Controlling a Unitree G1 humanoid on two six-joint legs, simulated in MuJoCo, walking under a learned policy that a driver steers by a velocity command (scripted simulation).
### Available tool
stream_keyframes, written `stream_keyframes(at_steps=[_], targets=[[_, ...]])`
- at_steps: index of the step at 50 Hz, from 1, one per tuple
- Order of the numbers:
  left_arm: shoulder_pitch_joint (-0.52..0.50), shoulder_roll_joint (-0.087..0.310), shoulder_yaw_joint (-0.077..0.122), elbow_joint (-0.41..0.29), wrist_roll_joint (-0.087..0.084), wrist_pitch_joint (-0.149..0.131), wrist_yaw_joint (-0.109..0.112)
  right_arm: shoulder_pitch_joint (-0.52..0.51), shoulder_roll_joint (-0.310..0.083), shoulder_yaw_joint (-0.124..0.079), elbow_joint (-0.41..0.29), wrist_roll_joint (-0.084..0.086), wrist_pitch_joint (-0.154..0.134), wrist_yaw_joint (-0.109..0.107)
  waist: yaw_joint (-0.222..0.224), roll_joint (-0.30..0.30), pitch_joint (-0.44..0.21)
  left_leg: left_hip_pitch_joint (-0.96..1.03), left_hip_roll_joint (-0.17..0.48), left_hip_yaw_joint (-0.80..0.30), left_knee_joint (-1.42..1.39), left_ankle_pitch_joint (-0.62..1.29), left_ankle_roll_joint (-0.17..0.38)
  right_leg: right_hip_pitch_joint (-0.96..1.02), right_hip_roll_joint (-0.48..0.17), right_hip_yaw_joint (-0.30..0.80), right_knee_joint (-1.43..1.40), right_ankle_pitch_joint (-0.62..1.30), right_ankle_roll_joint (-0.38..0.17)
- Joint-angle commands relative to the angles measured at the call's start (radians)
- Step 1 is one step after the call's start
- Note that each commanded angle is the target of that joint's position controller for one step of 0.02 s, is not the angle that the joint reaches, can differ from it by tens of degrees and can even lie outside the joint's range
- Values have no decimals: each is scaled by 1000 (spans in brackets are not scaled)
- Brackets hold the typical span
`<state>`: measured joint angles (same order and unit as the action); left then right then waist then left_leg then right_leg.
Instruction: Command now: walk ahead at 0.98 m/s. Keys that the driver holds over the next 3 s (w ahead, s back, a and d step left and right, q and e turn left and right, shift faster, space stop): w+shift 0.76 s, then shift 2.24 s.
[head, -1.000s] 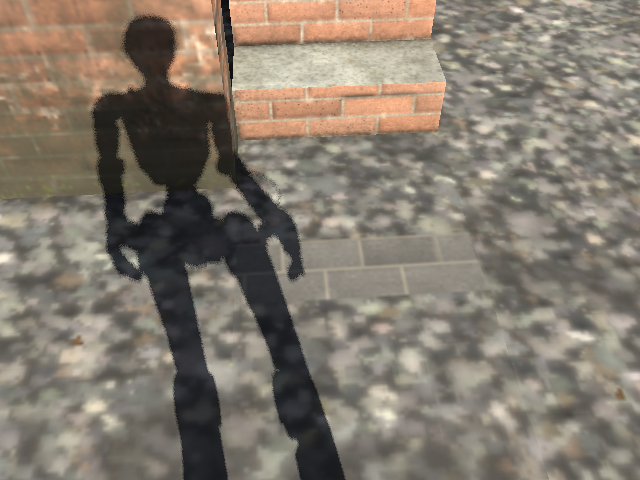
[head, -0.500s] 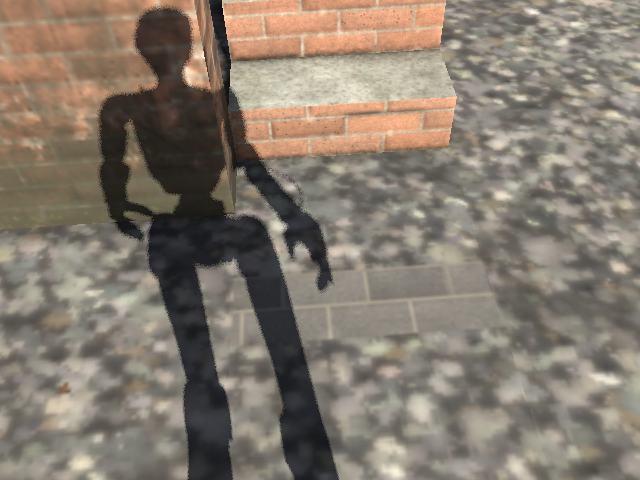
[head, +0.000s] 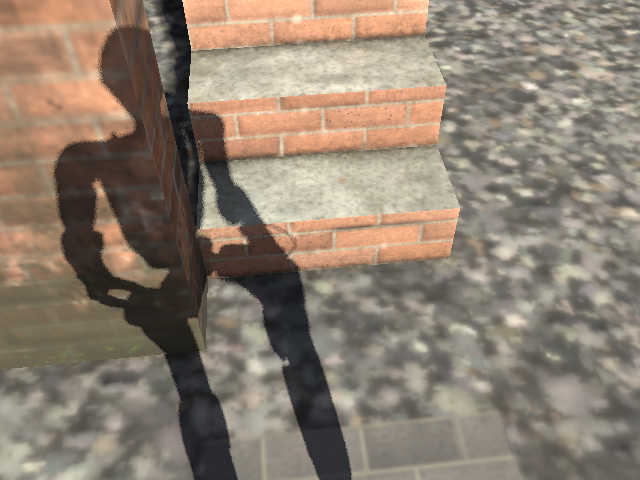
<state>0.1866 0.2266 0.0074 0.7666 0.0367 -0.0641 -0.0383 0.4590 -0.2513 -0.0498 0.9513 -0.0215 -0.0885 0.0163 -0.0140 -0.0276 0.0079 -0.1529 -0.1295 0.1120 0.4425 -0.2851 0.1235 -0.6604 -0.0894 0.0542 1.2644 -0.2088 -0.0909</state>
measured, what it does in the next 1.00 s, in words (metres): walks ahead: right foot, then left foot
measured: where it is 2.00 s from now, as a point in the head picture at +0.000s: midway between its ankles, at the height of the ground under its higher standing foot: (343, 195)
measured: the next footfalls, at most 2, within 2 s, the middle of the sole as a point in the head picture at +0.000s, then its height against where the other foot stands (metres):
right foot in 0.28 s outside the picture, level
left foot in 0.72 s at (308, 331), level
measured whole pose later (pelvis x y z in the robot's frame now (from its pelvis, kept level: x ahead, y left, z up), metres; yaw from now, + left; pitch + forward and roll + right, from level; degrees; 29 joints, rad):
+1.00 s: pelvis +0.92 -0.02 +0.01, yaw +1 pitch +1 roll +1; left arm 0.10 0.21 0.01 0.79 0.03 -0.02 0.02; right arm 0.51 -0.20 0.01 1.06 0.00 -0.13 0.00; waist -0.06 -0.05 0.03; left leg -0.07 -0.06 0.10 0.30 -0.25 0.08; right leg -1.01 0.05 0.04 1.87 -0.54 -0.07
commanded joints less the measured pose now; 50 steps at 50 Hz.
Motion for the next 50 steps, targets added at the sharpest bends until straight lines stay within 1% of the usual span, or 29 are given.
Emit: stream_keyframes(at_steps=[1, 5, 9, 12, 13, 14, 15, 16, 17, 18, 20, 22, 25, 26, 30, 31, 32, 34, 35, 36, 37, 38, 39, 40, 41, 44, 46, 47, 50], targets=[[-78, 68, 1, -88, 2, 3, -8, -55, -73, -4, -65, 18, -47, 9, 45, 32, 190, -209, 248, -267, -437, -24, 115, -78, -67, -42, -198, 155, 30], [-266, 28, -23, -141, -9, -15, -28, 29, -123, -13, -35, 42, -75, 1, -19, -3, 174, -90, 246, -166, -513, 343, 57, 74, -16, -129, -575, 463, 15], [-335, 70, -13, -149, 1, -18, -21, 97, -133, -1, 3, 18, -53, -12, -44, 71, 103, 265, 273, -95, -389, 921, 6, 102, 84, -201, -739, 397, -26], [-77, 148, 19, -80, -3, -15, 3, 75, -217, -15, 13, -30, -12, -40, 107, 184, -94, 378, 327, -96, 38, 1351, -7, 363, 181, -181, -739, 115, -65], [142, 189, 40, -5, -6, -13, 19, 24, -230, -19, 3, -40, 3, -45, 211, 180, -185, 294, 320, -78, 308, 1264, -6, 578, 164, -154, -769, 60, -86], [350, 260, 69, 42, 12, -7, 38, -30, -177, -10, -41, -40, -4, -40, 290, 126, -293, 30, 257, -68, 684, 905, 3, 854, -4, 18, -675, -188, -133], [351, 321, 94, 54, 27, -13, 29, 104, 12, 31, -83, 40, -31, -4, 130, -290, -466, -467, 39, -132, 1149, -115, -49, 1221, -322, 664, -821, -394, -301], [304, 278, 103, 51, 15, -9, 14, 4, -91, 18, -97, 46, -47, -10, 169, -147, -444, -611, 68, -224, 1188, -93, -8, 1192, -285, 763, -955, -379, -291], [206, 221, 92, 59, 5, -25, 13, -130, -102, 18, -128, 41, -50, -14, 137, -47, -244, -645, 139, -228, 1097, 12, 5, 1015, -238, 553, -965, -231, -246], [183, 148, 78, 79, 7, -32, 10, -153, -85, 26, -136, 30, -49, -11, 95, 68, -135, -585, 171, -215, 1006, 39, 6, 821, -210, 439, -996, -102, -218], [145, 74, 49, 106, 7, -46, 31, -141, -49, 33, -139, -26, -9, 5, -5, 96, -18, -479, 216, -216, 874, 22, -19, 557, -134, 303, -1063, -91, -150], [168, 80, 44, 140, -20, -59, 31, -157, -14, 42, -155, -42, 13, 26, -38, 12, 58, -478, 253, -189, 753, 15, -46, 450, -94, 218, -1135, -84, -130], [182, 124, 49, 157, -41, -79, 18, -354, -22, 57, -240, -42, 12, 25, -20, -18, 153, -485, 270, -100, 509, 196, -75, 353, -15, 59, -1219, 120, -125], [189, 127, 49, 163, -41, -88, 12, -409, -17, 63, -255, -17, 6, 25, -9, -9, 172, -435, 259, -72, 388, 264, -77, 330, 6, 17, -1244, 186, -122], [267, 178, 52, 193, -70, -109, 5, -538, -45, 63, -291, 14, -16, 17, 49, 26, 136, -318, 186, 5, 126, 512, -41, 521, -17, -35, -1273, 607, -101], [289, 185, 51, 198, -60, -103, 6, -548, -66, 60, -297, 7, -17, 15, 50, 34, 103, -315, 153, 23, 115, 479, -26, 619, -30, -55, -1214, 808, -77], [295, 188, 50, 203, -43, -96, 20, -448, -57, 57, -273, -3, -14, 2, 9, -37, 11, -240, 112, 30, 186, 399, -10, 701, -51, -72, -1084, 1093, -71], [228, 220, 59, 196, -29, -76, 45, -114, -137, 18, -173, -13, -14, -29, -164, -91, -147, 22, 80, -17, 178, 279, 15, 712, -46, -84, -692, 1245, -39], [162, 236, 68, 176, -32, -59, 44, 111, -164, -2, -105, -34, -9, -45, -281, -66, -214, 225, 120, -31, 90, 305, 38, 604, -16, -80, -410, 1120, -30], [128, 168, 58, 168, -30, -64, 41, 250, -257, -41, -65, -40, -1, -55, -320, 44, -252, 416, 252, -163, 129, 169, 64, 366, 104, -79, 47, 545, -25], [360, -17, 20, 129, -71, -84, 35, 146, -325, -52, -74, -72, -9, -39, -69, 352, -313, 576, 541, -667, 62, 434, 181, 10, 246, 83, 397, -264, -4], [342, 62, 22, 110, -55, -83, 40, 10, -274, -66, -93, -26, -1, -19, -52, 215, -299, 489, 501, -771, -110, 49, 215, -105, 163, 74, 400, -170, -31], [238, 92, 30, 103, -46, -72, 44, -100, -157, -40, -112, -17, -10, -17, -30, 106, -131, 288, 469, -625, -143, 113, 203, -110, 112, 24, 402, -95, -10], [205, 71, 23, 101, -19, -60, 41, -173, -61, -8, -109, -26, -15, -7, 12, -28, -79, 134, 446, -510, -152, 360, 187, -60, 95, 30, 368, -56, 7], [190, 60, 23, 102, 1, -41, 40, -170, -12, 19, -90, -10, -25, -10, 41, -63, -57, 26, 430, -390, -159, 667, 165, 9, 76, 57, 333, -35, 22], [183, 9, 16, 82, 14, 12, 31, -59, -35, 41, 7, 17, -58, -10, 57, 45, -47, -28, 387, -197, -145, 1158, 134, -6, 105, -4, 403, -179, 61], [98, 10, 9, 46, 14, 33, 30, 6, -86, 34, 41, 33, -69, -22, 36, 46, -15, -17, 333, -112, -169, 1179, 91, -85, 125, -32, 354, -175, 54], [103, -14, 6, 64, 3, 47, 45, 89, -83, 35, 77, 21, -70, -30, 4, 116, -35, 81, 341, -112, -157, 1221, 113, -204, 171, -71, 573, -265, 47], [-237, -88, -36, -112, -15, 40, 87, 209, -78, 40, 142, 15, -44, -19, -59, 145, 98, 351, 456, -201, -157, 903, 130, -893, 162, -19, 1020, -497, -26]])
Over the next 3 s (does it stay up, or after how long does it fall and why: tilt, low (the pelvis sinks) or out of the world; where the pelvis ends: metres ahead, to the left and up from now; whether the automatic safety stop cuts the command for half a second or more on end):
stays up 1.16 -0.08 0.20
